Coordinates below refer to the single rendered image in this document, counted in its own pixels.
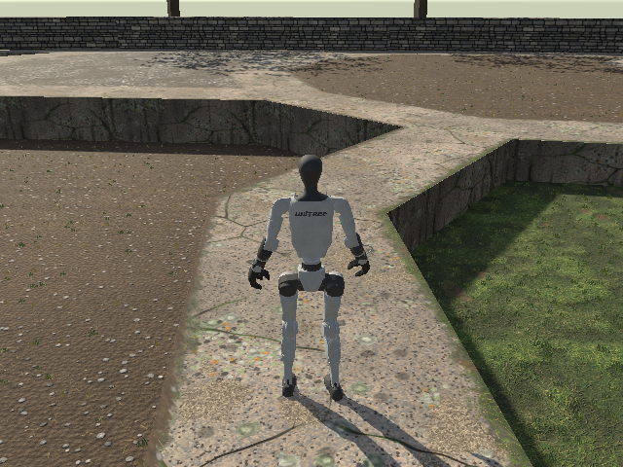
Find humanoid robot torso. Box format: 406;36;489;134
288;192;334;292

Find right robot forearm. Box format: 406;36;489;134
350;233;368;265

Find robot right upper arm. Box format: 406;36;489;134
331;196;359;248

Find robot right hand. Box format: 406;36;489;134
348;260;370;276

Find robot left upper arm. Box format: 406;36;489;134
263;197;291;252

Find robot left hand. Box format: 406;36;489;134
248;267;270;290

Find robot left shin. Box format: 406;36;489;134
281;321;296;384

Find left robot forearm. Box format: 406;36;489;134
251;236;273;272

